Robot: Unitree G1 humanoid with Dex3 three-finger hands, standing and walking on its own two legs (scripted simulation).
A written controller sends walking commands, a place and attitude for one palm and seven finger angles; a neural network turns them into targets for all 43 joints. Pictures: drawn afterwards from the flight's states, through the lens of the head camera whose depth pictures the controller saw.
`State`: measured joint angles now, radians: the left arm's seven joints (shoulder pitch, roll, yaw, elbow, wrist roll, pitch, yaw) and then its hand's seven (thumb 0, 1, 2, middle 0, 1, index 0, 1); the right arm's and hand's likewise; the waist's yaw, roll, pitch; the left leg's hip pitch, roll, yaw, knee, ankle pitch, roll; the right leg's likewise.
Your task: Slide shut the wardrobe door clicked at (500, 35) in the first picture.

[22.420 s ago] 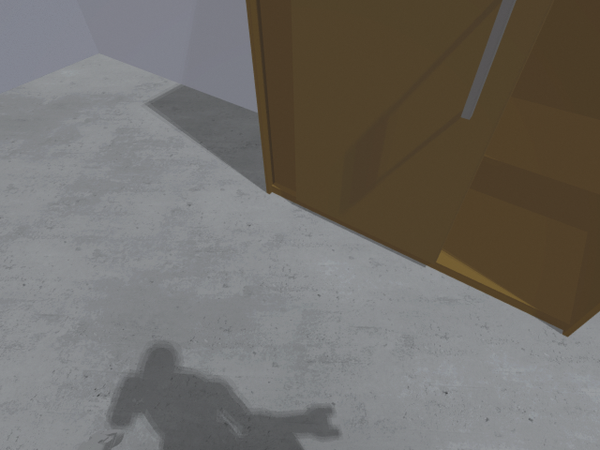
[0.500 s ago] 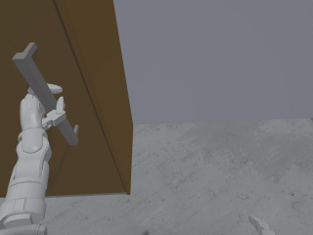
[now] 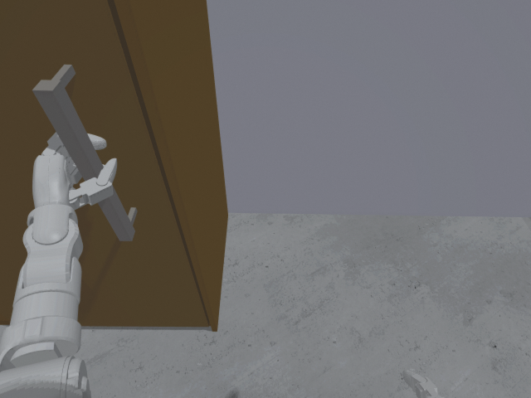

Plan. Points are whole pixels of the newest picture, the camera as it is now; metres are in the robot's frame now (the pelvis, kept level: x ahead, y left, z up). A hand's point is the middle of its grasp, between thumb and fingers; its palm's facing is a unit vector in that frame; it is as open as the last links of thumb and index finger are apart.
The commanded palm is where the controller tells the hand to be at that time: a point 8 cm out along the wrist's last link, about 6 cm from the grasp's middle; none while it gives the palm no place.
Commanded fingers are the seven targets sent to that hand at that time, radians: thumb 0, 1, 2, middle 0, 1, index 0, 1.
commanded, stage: loosen the grip on the handle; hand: left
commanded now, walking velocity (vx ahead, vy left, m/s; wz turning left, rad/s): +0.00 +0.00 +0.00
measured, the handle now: (101, 168) +0.41 +0.30 +0.11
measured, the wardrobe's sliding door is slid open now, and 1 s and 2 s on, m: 0.00 0.00 0.00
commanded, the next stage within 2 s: slip the hand off the handle in 0.46 s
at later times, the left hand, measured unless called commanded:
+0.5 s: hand (108, 188) +0.38 +0.28 +0.10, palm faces +0.42 -0.87 -0.27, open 14.0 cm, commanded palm +0.33 +0.31 +0.12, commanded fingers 0.00 -0.55 0.20 -0.25 -1.15 -0.25 -1.15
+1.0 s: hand (65, 195) +0.36 +0.33 +0.10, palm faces +0.46 -0.84 -0.28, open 14.6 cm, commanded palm +0.32 +0.37 +0.11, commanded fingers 0.00 -0.55 0.20 -0.25 -1.15 -0.25 -1.15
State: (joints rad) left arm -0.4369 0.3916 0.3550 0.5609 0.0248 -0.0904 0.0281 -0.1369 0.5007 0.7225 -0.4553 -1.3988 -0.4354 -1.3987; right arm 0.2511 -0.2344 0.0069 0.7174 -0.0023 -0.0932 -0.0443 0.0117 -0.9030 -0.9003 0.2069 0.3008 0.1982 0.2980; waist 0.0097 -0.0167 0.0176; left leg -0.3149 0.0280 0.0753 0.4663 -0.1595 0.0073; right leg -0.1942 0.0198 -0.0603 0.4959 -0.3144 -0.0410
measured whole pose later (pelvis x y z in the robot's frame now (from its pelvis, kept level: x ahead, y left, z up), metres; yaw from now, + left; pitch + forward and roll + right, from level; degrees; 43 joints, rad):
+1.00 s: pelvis +0.01 +0.00 -0.01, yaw +1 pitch +5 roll -1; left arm -0.35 0.49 0.43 0.60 -0.03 -0.15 -0.01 -0.01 -0.55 0.20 -0.26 -1.15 -0.26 -1.15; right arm 0.25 -0.27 -0.01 0.77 0.01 -0.09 -0.10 0.01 -0.90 -0.90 0.21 0.30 0.20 0.30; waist 0.00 0.02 -0.02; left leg -0.46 0.03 0.04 0.63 -0.25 0.01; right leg -0.30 0.02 -0.09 0.61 -0.38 -0.04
